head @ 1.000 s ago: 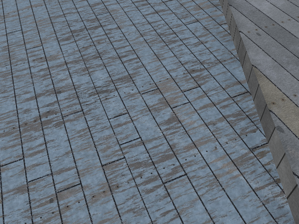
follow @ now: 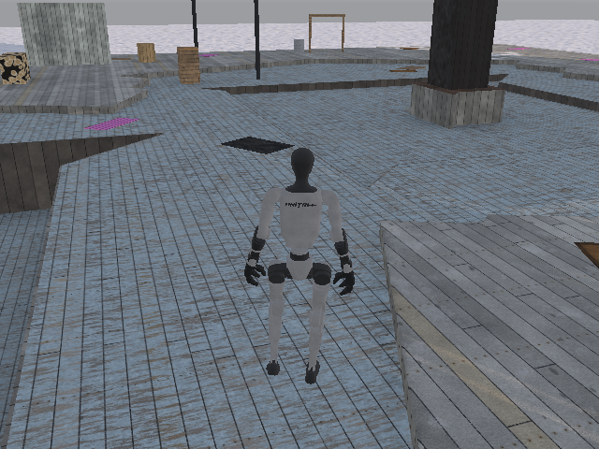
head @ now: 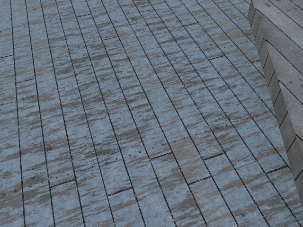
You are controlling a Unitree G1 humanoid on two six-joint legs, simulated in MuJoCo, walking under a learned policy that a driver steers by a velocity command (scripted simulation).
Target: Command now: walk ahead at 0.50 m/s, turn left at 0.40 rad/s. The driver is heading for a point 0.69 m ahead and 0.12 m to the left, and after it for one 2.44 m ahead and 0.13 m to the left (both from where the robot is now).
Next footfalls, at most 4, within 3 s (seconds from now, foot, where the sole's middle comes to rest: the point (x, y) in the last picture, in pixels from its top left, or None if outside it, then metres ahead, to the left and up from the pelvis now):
0.38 left None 0.33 0.12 -0.78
0.94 right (146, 187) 0.66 0.07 -0.78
1.52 left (108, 178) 0.71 0.26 -0.78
1.86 right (152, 193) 0.63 0.05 -0.78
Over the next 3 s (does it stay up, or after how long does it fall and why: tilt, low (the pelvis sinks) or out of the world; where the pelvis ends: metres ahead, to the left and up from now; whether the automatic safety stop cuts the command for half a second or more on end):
stays up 0.64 0.15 0.00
